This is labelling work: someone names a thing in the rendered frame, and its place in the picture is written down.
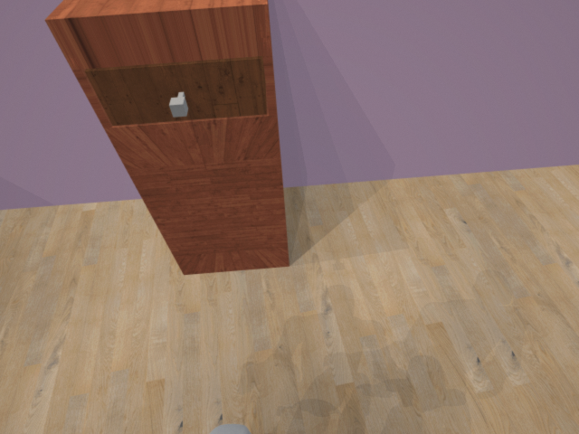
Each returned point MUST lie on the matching drawer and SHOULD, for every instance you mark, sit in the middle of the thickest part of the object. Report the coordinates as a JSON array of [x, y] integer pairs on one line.
[[141, 94]]

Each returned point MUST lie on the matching cabinet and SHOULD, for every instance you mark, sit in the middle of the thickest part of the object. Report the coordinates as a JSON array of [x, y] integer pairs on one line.
[[213, 186]]

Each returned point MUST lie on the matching handle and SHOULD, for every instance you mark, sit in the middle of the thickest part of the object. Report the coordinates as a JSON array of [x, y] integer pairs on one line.
[[178, 105]]

